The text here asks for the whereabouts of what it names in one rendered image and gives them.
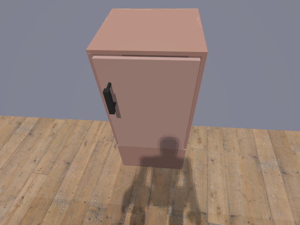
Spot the handle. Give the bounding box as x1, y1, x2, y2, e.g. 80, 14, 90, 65
103, 82, 116, 114

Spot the cupboard door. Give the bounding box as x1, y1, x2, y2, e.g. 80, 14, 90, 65
92, 56, 201, 150

